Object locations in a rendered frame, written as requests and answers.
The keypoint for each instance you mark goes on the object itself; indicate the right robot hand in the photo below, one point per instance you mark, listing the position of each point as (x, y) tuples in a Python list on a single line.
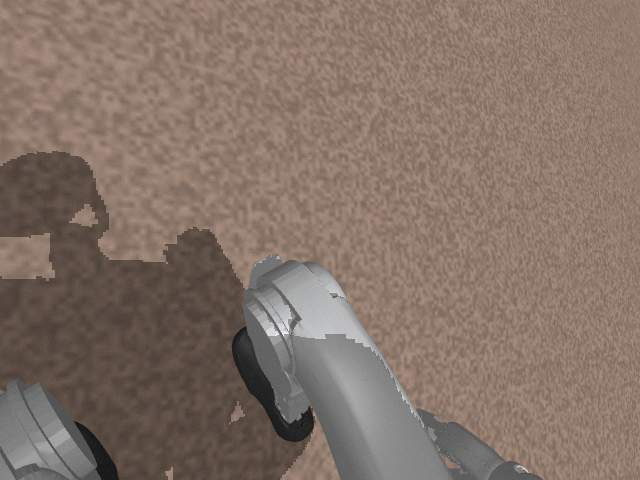
[(461, 447)]

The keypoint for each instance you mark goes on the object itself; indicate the right robot foot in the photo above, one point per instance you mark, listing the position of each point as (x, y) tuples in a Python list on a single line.
[(260, 387)]

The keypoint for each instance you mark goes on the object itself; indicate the left robot foot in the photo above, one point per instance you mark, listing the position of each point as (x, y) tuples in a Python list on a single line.
[(105, 466)]

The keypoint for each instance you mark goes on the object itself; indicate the right robot arm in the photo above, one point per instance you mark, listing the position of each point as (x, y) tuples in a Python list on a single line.
[(512, 470)]

